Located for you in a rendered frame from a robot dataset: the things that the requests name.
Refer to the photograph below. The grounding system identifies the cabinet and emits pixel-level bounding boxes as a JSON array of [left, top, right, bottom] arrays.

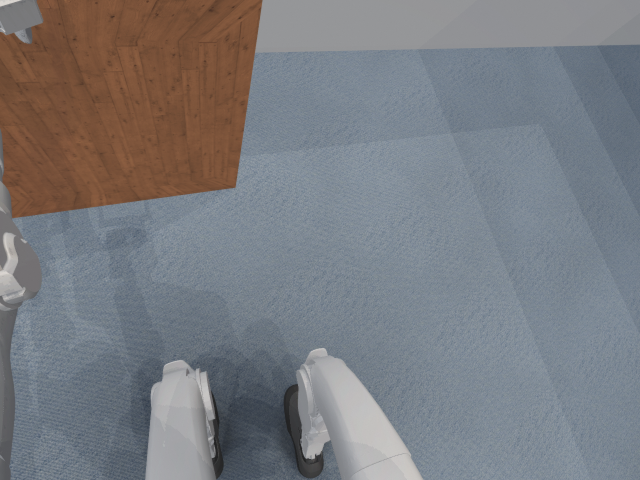
[[0, 0, 263, 218]]

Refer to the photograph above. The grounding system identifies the left robot upper arm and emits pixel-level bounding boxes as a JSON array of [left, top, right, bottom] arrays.
[[0, 210, 42, 480]]

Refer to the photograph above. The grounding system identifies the robot left foot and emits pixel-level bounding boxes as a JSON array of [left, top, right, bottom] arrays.
[[211, 391, 224, 479]]

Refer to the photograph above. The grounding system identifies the robot right foot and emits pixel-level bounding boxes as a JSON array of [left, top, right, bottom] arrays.
[[284, 384, 324, 478]]

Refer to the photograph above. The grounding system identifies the robot foot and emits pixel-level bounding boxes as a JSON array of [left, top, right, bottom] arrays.
[[211, 391, 224, 479], [284, 384, 324, 478]]

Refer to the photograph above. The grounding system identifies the robot left hand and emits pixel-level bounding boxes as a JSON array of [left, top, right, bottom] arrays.
[[0, 0, 44, 44]]

